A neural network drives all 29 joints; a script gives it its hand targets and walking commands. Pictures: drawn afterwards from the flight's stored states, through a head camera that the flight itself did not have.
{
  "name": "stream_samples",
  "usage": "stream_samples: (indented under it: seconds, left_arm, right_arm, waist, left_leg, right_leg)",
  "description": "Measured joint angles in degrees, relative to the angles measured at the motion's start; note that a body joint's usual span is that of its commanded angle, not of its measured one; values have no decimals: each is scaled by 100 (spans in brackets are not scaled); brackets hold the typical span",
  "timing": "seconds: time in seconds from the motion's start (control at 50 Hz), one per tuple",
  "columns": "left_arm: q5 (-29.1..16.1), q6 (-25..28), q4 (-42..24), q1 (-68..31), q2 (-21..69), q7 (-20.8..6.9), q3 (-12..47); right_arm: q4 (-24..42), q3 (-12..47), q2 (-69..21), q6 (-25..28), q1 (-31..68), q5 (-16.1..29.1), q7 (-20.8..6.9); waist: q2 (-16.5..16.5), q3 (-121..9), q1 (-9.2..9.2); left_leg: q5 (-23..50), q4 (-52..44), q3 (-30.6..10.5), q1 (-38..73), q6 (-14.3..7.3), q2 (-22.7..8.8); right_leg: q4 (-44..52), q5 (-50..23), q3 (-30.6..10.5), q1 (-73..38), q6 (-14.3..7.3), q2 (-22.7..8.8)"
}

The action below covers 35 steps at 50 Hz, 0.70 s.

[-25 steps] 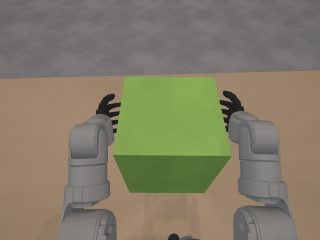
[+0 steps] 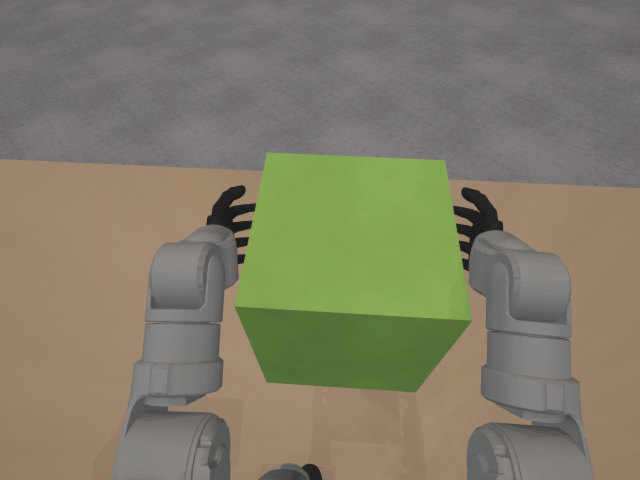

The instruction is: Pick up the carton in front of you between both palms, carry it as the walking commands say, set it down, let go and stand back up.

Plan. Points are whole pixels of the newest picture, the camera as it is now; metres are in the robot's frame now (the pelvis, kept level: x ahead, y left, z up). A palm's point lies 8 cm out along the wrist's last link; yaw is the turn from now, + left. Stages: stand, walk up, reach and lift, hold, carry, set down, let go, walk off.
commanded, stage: carry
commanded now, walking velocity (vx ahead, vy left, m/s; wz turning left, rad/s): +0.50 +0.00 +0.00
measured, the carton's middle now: (347, 282) +0.36 +0.02 +0.05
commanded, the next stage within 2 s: none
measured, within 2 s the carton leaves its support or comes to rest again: neither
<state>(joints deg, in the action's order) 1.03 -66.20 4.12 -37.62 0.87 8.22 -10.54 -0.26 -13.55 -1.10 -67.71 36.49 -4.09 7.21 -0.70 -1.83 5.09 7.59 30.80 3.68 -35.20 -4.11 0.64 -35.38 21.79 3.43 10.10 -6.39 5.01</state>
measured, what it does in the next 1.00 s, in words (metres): goes down: left foot 0.05 m lower, then right foot 0.05 m lower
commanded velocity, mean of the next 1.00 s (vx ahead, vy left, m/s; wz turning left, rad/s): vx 0.50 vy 0.00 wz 0.00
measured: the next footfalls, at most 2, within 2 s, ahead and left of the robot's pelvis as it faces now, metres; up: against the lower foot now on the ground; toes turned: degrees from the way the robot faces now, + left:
left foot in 0.06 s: +0.20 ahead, +0.06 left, -0.05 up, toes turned +2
right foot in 0.58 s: +0.51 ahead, -0.04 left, -0.10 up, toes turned +0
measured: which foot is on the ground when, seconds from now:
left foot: up 0.00-0.04, down 0.06-0.58, up 0.60-1.00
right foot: down 0.00-0.04, up 0.06-0.56, down 0.58-1.00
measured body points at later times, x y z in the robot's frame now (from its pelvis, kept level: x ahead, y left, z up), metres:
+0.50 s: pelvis +0.30 +0.02 -0.04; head +0.33 +0.03 +0.40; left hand +0.68 +0.15 +0.06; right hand +0.67 -0.15 +0.07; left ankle +0.16 +0.06 -0.76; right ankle +0.44 -0.09 -0.75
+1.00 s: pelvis +0.59 +0.01 -0.09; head +0.63 -0.01 +0.36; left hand +0.95 +0.18 +0.02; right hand +0.97 -0.13 +0.01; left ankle +0.73 +0.14 -0.78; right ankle +0.48 -0.04 -0.81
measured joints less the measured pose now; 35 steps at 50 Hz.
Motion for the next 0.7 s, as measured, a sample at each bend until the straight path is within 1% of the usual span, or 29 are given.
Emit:
stream_samples:
  seconds: [0.04, 0.06, 0.08, 0.1, 0.12, 0.14, 0.16, 0.2, 0.26, 0.3, 0.34, 0.42, 0.5, 0.54, 0.56, 0.58, 0.6, 0.62, 0.64, 0.66, 0.68, 0.7]
  left_arm:
    - [-32, -29, 140, -78, -64, -1, -11]
    - [-56, -51, 238, -128, -120, -4, -16]
    - [-88, -45, 378, -214, -199, -13, -12]
    - [-118, -32, 525, -289, -273, -21, -19]
    - [-137, -39, 641, -300, -311, -25, -31]
    - [-131, -77, 718, -262, -309, -24, -27]
    - [-97, -133, 764, -211, -274, -23, -13]
    - [11, -246, 756, -127, -176, -22, 5]
    - [125, -320, 574, -38, -88, -23, -9]
    - [164, -299, 417, 13, -49, -19, -36]
    - [199, -257, 258, 60, -9, -14, -79]
    - [230, -219, -90, 144, 36, -14, -144]
    - [243, -257, -262, 136, 30, -14, -224]
    - [269, -276, -160, 76, 37, -15, -252]
    - [292, -281, -56, 27, 45, -17, -255]
    - [324, -291, 76, -49, 54, -20, -254]
    - [365, -251, 216, -110, 81, -23, -264]
    - [399, -196, 371, -176, 94, -28, -259]
    - [412, -162, 530, -214, 92, -31, -244]
    - [403, -164, 650, -192, 84, -33, -227]
    - [374, -194, 706, -118, 69, -34, -211]
    - [328, -231, 707, -23, 47, -34, -195]
  right_arm:
    - [-163, -14, -6, -21, 108, -34, -1]
    - [-299, -11, -7, -32, 193, -64, -5]
    - [-450, -14, -22, 6, 274, -101, -9]
    - [-627, -5, -26, 50, 363, -135, -14]
    - [-809, 21, -19, 68, 422, -150, -17]
    - [-944, 44, -4, 48, 415, -139, -18]
    - [-1010, 62, 21, 7, 354, -105, -19]
    - [-1009, 111, 84, -64, 193, 3, -19]
    - [-918, 157, 127, -47, 77, 149, 5]
    - [-852, 168, 116, 21, 63, 199, 41]
    - [-783, 154, 88, 100, 65, 214, 62]
    - [-609, 175, 59, 190, 98, 238, 65]
    - [-624, 222, 61, 228, 209, 258, 65]
    - [-765, 237, 112, 223, 280, 287, 64]
    - [-861, 240, 157, 214, 315, 313, 64]
    - [-967, 239, 215, 196, 360, 340, 60]
    - [-1110, 242, 286, 208, 437, 365, 48]
    - [-1264, 229, 347, 239, 510, 388, 38]
    - [-1391, 220, 380, 256, 528, 403, 35]
    - [-1474, 224, 374, 241, 487, 396, 36]
    - [-1517, 237, 338, 201, 423, 364, 37]
    - [-1520, 255, 288, 150, 362, 315, 38]
  waist:
    - [-52, -138, -22]
    - [-104, -225, -43]
    - [0, -272, -132]
    - [117, -252, -238]
    - [151, -215, -338]
    - [114, -193, -424]
    - [65, -172, -495]
    - [18, -99, -589]
    - [19, 33, -696]
    - [21, 94, -755]
    - [21, 127, -801]
    - [43, 115, -881]
    - [118, -63, -998]
    - [143, -205, -1033]
    - [166, -272, -1021]
    - [219, -348, -1007]
    - [124, -402, -930]
    - [2, -383, -831]
    - [-51, -331, -733]
    - [-29, -290, -647]
    - [22, -256, -573]
    - [66, -212, -517]
  left_leg:
    - [448, -633, 202, 523, -99, 111]
    - [585, -721, 229, 798, -134, 95]
    - [-77, -431, 221, 830, -161, 183]
    - [-696, -22, 240, 738, -189, 292]
    - [-1017, 328, 266, 651, -272, 352]
    - [-1166, 522, 272, 643, -358, 366]
    - [-1220, 594, 265, 695, -417, 364]
    - [-1336, 578, 251, 875, -436, 362]
    - [-1533, 422, 239, 1175, -429, 368]
    - [-1654, 319, 217, 1365, -422, 371]
    - [-1790, 226, 182, 1566, -403, 372]
    - [-2151, 106, 89, 2021, -339, 394]
    - [-2754, 275, 1, 2472, -272, 478]
    - [-3192, 649, -33, 2650, -234, 533]
    - [-3395, 1032, -21, 2678, -204, 568]
    - [-3543, 1619, 13, 2611, -146, 621]
    - [-3706, 2299, 31, 2417, -59, 540]
    - [-3923, 3036, -68, 2116, 52, 451]
    - [-4055, 3712, -191, 1774, 102, 397]
    - [-4048, 4207, -274, 1436, 115, 357]
    - [-3925, 4464, -321, 1122, 118, 305]
    - [-3760, 4501, -357, 838, 125, 228]
  right_leg:
    - [-680, 435, 2, -94, 51, 56]
    - [-1281, 582, 36, -19, 100, 101]
    - [-1985, 769, 21, 189, 193, 22]
    - [-2735, 1001, -103, 494, 283, -45]
    - [-3406, 1124, -234, 835, 318, -69]
    - [-3863, 1091, -304, 1165, 315, -92]
    - [-4069, 954, -332, 1464, 311, -145]
    - [-3922, 629, -374, 1981, 335, -330]
    - [-3233, 165, -437, 2589, 425, -614]
    - [-2788, -205, -469, 2896, 473, -732]
    - [-2366, -650, -477, 3105, 489, -783]
    - [-1319, -1646, -384, 3138, 434, -715]
    - [128, -2679, -95, 2685, 301, -480]
    - [797, -3136, 83, 2286, 178, -342]
    - [1107, -3377, 181, 2013, 122, -303]
    - [1235, -3690, 219, 1742, 81, -325]
    - [967, -3072, 208, 1688, 6, -248]
    - [555, -2368, 219, 1775, -104, -134]
    - [185, -1970, 240, 1871, -169, -62]
    - [-34, -1785, 247, 1891, -202, -42]
    - [-120, -1721, 238, 1846, -215, -47]
    - [-132, -1691, 225, 1766, -209, -58]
